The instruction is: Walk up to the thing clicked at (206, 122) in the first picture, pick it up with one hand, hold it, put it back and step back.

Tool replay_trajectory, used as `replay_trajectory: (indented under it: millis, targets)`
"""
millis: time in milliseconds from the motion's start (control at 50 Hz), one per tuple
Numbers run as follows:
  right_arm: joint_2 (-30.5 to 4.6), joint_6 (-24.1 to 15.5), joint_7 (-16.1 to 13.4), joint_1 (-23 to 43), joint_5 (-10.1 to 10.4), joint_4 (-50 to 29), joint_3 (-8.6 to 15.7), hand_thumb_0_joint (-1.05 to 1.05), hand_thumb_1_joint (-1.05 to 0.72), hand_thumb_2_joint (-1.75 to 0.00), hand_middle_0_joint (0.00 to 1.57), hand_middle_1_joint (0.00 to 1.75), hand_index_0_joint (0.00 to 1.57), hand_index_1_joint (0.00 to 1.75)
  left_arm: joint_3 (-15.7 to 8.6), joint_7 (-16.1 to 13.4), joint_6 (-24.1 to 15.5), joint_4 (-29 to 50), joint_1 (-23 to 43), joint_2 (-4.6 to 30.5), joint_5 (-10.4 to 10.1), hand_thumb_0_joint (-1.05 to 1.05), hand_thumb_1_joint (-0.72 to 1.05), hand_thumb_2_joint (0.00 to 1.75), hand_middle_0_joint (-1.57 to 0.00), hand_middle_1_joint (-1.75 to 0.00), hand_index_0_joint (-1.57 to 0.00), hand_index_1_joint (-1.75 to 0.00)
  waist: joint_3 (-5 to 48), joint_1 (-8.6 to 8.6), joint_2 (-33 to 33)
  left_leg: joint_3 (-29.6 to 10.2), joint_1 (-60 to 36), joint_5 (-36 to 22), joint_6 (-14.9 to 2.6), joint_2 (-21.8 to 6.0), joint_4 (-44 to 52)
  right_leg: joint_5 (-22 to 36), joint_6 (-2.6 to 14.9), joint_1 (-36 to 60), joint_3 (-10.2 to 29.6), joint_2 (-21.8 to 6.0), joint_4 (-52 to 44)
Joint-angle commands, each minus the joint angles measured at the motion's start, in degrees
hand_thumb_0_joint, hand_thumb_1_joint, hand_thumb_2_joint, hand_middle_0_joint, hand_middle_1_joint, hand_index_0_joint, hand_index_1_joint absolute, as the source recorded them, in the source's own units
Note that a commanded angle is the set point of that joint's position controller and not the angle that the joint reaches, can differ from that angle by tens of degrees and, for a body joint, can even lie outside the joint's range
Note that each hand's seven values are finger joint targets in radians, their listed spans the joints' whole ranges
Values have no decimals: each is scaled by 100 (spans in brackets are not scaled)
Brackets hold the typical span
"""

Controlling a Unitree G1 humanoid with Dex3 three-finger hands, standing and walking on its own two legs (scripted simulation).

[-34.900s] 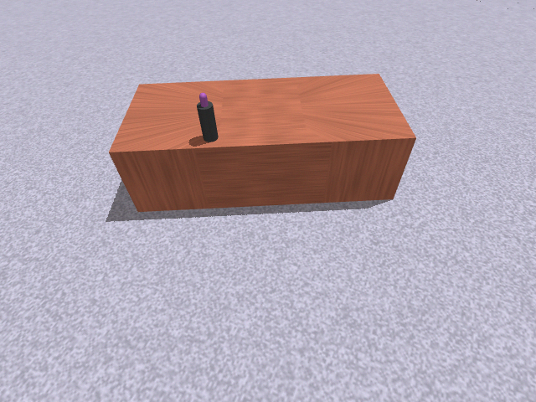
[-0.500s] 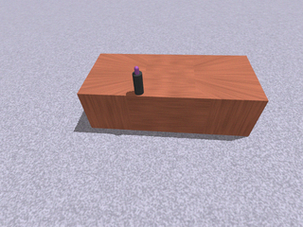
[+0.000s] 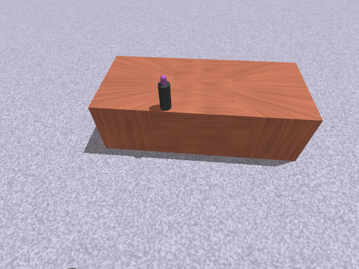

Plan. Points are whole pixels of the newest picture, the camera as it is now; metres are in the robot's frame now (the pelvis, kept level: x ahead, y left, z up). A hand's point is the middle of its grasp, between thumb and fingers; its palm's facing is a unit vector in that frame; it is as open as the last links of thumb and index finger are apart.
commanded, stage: step back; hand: left
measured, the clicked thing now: (164, 92) +1.02 +0.16 -0.27
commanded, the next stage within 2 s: stand in 0.08 s
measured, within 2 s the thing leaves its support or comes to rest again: neither
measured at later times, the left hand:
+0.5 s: hand out of the picture +0.08 +0.23 -0.14, palm faces -0.03 -0.94 -0.33, open 7.4 cm
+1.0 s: hand out of the picture +0.05 +0.24 -0.14, palm faces -0.03 -0.94 -0.35, open 7.4 cm
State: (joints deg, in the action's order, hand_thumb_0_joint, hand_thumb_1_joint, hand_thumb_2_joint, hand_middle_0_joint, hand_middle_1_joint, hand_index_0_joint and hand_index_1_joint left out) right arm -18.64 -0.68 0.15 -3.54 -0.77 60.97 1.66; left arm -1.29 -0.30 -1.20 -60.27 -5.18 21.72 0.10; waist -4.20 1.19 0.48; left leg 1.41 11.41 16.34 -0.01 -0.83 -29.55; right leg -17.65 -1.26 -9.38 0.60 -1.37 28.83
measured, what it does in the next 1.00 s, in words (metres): stands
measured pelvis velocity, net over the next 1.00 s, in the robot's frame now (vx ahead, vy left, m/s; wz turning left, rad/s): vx -0.02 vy -0.02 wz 0.00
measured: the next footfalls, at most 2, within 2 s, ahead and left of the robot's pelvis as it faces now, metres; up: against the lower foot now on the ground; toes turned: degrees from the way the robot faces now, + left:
none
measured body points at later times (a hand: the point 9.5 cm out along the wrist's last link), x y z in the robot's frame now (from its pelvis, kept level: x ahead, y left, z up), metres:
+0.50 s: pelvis -0.01 -0.01 +0.01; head +0.00 -0.02 +0.46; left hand +0.08 +0.28 -0.12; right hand +0.07 -0.32 -0.12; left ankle +0.00 +0.12 -0.74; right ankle -0.02 -0.14 -0.74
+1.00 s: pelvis -0.02 -0.02 +0.01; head -0.02 -0.02 +0.46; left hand +0.05 +0.28 -0.12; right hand +0.04 -0.32 -0.13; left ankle -0.01 +0.12 -0.74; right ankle -0.02 -0.14 -0.74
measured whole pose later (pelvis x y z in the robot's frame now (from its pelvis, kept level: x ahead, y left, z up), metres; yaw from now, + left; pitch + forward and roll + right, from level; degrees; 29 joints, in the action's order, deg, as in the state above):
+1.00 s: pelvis -0.02 -0.02 +0.01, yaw +0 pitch -2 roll +0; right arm -19.9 -0.6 0.7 -6.7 -0.5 65.9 0.2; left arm 0.5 0.6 -0.8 -64.9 -6.7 20.2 0.3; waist -2.7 -0.1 -0.6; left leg 1.2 7.3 8.4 1.7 -2.1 -17.9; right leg -10.6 0.0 -6.2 0.2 0.0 19.0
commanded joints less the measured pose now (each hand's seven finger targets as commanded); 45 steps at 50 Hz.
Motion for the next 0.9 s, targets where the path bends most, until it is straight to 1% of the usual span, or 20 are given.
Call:
replay_trajectory:
  millis: [0,20,40,60,80,100,120,140,160,220,260,300,320,340,420,480,540,660,800,880]
  targets:
    - [-1327,-92,-103,295,4,-298,300,0,-90,-90,20,30,20,30,-240,-87,-112,275,127,1147,27,0,90,90,-20,-30,-20,-30,862,-36,-201,-538,-439,-2440,-270,-715,537,2174,308,323,297,-420,-215]
    - [-1331,-86,-104,296,-9,-267,307,0,-90,-90,20,30,20,30,-251,-86,-110,284,201,1166,45,0,90,90,-20,-30,-20,-30,863,-73,-140,-495,-407,-2345,-260,-699,559,2179,324,371,290,-424,-239]
    - [-1316,-82,-98,362,1,-281,303,0,-90,-90,20,30,20,30,-256,-86,-112,265,154,1168,45,0,90,90,-20,-30,-20,-30,876,-44,-107,-460,-460,-2266,-253,-687,557,2249,318,364,315,-448,-301]
    - [-1316,-106,-78,291,64,-232,229,0,-90,-90,20,30,20,30,-128,-55,-99,140,195,948,-8,0,90,90,-20,-30,-20,-30,848,-97,22,-628,-572,-2573,-204,-695,739,2542,299,421,406,-562,-530]
    - [-1343,-113,-66,257,61,-209,229,0,-90,-90,20,30,20,30,-137,-49,-98,165,279,976,-11,0,90,90,-20,-30,-20,-30,817,-128,24,-611,-596,-2623,-183,-706,845,2534,248,470,411,-550,-603]
    - [-1349,-124,-62,338,56,-177,237,0,-90,-90,20,30,20,30,-126,-54,-94,132,211,977,-2,0,90,90,-20,-30,-20,-30,850,-87,-12,-591,-794,-2726,-174,-718,822,2645,243,443,383,-563,-668]
    - [-1308,-124,-60,353,58,-168,229,0,-90,-90,20,30,20,30,-119,-59,-91,109,249,1015,5,0,90,90,-20,-30,-20,-30,853,-121,38,-572,-847,-2743,-154,-711,872,2662,237,462,370,-575,-736]
    - [-1307,-125,-54,299,61,-144,211,0,-90,-90,20,30,20,30,-125,-60,-87,99,340,1036,-2,0,90,90,-20,-30,-20,-30,867,-149,4,-553,-841,-2742,-138,-714,966,2605,227,569,380,-576,-763]
    - [-1273,-118,-45,405,59,-123,194,0,-90,-90,20,30,20,30,-117,-58,-87,83,338,1022,-2,0,90,90,-20,-30,-20,-30,789,-105,33,-553,-857,-2571,-122,-703,1011,2484,206,504,386,-571,-890]
    - [-1245,-120,-22,426,45,-80,176,0,-90,-90,20,30,20,30,-128,-44,-95,31,413,1099,15,0,90,90,-20,-30,-20,-30,737,-140,16,-537,-848,-2065,-76,-688,1224,2041,204,500,423,-588,-1097]
    - [-1275,-122,-14,450,47,-58,187,0,-90,-90,20,30,20,30,-114,-45,-111,10,397,1061,31,0,90,90,-20,-30,-20,-30,836,-134,-40,-522,-876,-2133,-80,-700,1229,2178,196,604,397,-606,-1137]
    - [-1261,-113,-19,408,41,-27,167,0,-90,-90,20,30,20,30,-115,-44,-118,-18,449,1061,35,0,90,90,-20,-30,-20,-30,789,-155,-18,-493,-811,-1880,-55,-680,1300,1997,193,597,422,-616,-1205]
    - [-1245,-108,-14,465,49,0,164,0,-90,-90,20,30,20,30,-103,-41,-118,-51,396,1059,28,0,90,90,-20,-30,-20,-30,722,-125,-5,-508,-877,-1842,-51,-696,1345,1922,200,509,429,-612,-1245]
    - [-1264,-118,-15,396,41,12,162,0,-90,-90,20,30,20,30,-108,-36,-127,-54,418,1071,25,0,90,90,-20,-30,-20,-30,790,-159,-42,-492,-881,-1825,-44,-694,1341,1892,208,569,451,-622,-1256]
    - [-1241,-119,-13,356,38,61,137,0,-90,-90,20,30,20,30,-110,-30,-131,-81,415,1087,31,0,90,90,-20,-30,-20,-30,714,-156,-29,-493,-777,-1633,-23,-681,1378,1814,216,525,456,-622,-1326]
    - [-1236,-104,-5,314,32,113,117,0,-90,-90,20,30,20,30,-108,-18,-100,-142,341,1083,36,0,90,90,-20,-30,-20,-30,393,-129,-11,-536,-604,-961,-7,-631,1515,1033,195,240,497,-583,-1507]
    - [-1304,-116,1,182,15,123,124,0,-90,-90,20,30,20,30,-111,0,-88,-128,334,1064,39,0,90,90,-20,-30,-20,-30,453,-159,-98,-541,-595,-701,-28,-651,1528,708,220,142,526,-573,-1528]
    - [-1312,-130,-9,67,8,142,113,0,-90,-90,20,30,20,30,-103,9,-98,-131,279,1079,36,0,90,90,-20,-30,-20,-30,539,-163,-4,-571,-635,-910,-48,-687,1460,997,235,179,572,-597,-1458]
    - [-1342,-115,-13,-52,4,170,96,0,-90,-90,20,30,20,30,-81,9,-80,-129,165,1092,25,0,90,90,-20,-30,-20,-30,471,-152,4,-579,-533,-888,-32,-674,1474,914,240,126,551,-558,-1463]
    - [-1323,-123,-15,-24,10,147,74,0,-90,-90,20,30,20,30,-70,5,-82,-120,125,1104,31,0,90,90,-20,-30,-20,-30,493,-138,-58,-573,-603,-982,-38,-694,1454,1035,249,130,551,-569,-1402]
